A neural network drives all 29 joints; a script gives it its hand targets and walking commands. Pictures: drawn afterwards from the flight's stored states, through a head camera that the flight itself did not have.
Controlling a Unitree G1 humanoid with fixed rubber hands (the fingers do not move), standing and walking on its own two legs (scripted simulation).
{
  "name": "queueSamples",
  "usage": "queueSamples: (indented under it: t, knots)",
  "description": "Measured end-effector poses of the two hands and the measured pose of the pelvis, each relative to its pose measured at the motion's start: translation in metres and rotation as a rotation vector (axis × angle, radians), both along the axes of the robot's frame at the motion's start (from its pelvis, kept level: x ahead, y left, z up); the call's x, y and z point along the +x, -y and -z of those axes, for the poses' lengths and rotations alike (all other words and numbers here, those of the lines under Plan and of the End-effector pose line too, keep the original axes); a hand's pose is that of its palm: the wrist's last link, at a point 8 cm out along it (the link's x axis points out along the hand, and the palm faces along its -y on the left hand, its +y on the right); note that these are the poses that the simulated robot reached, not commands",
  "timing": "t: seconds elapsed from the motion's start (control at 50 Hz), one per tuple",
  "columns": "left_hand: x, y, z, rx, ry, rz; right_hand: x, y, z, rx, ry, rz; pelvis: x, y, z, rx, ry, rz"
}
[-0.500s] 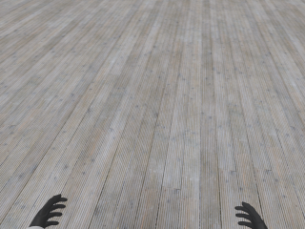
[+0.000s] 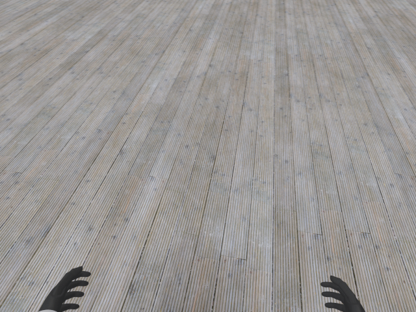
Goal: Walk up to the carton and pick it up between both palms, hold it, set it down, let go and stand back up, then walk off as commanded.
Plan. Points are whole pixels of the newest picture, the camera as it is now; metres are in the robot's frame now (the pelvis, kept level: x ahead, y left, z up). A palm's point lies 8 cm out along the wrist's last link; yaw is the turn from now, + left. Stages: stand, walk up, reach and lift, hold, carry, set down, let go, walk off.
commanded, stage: stand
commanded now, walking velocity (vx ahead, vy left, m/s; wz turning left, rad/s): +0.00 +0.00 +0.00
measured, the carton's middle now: out of the picture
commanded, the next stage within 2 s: walk up in 0.54 s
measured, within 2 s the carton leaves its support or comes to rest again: neither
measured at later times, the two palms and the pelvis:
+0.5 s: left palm out of the picture +0.14 +0.28 -0.06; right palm out of the picture +0.13 -0.28 -0.09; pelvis +0.00 +0.00 +0.00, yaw +0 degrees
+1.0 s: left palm out of the picture +0.03 +0.39 -0.06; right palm (326, 296) +0.17 -0.24 -0.08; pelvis -0.02 +0.04 +0.00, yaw +12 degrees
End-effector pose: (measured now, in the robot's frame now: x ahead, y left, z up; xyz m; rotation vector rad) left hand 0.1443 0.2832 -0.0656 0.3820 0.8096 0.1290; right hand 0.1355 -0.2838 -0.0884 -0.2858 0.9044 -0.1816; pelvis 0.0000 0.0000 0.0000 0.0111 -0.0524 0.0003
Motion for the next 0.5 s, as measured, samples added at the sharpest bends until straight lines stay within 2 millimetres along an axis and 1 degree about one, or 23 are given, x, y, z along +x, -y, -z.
queueSamples:
  t: [0.5]
  knots:
    - [-0.0028, -0.0010, -0.0012, -0.001, -0.006, -0.004, -0.0017, 0.0007, -0.0024, -0.001, -0.003, 0.004, -0.0015, -0.0001, -0.0025, 0.000, -0.008, 0.000]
